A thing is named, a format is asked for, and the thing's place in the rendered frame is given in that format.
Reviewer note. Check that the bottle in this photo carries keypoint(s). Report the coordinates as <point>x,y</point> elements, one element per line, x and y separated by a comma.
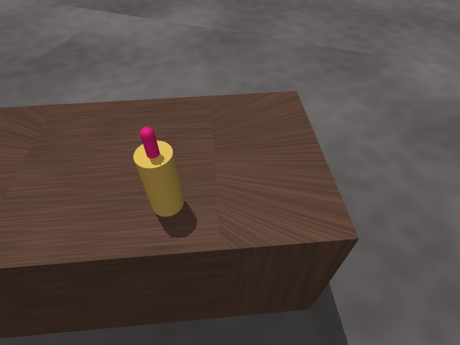
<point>157,169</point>

